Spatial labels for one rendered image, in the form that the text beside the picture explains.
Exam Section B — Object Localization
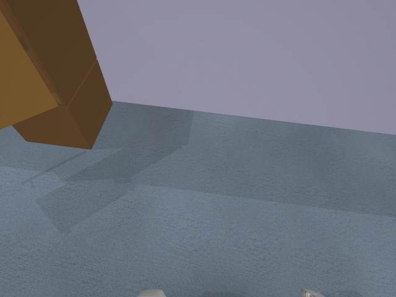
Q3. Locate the cupboard door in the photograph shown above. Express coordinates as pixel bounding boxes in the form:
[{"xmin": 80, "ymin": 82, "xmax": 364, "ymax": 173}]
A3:
[{"xmin": 0, "ymin": 11, "xmax": 58, "ymax": 130}]

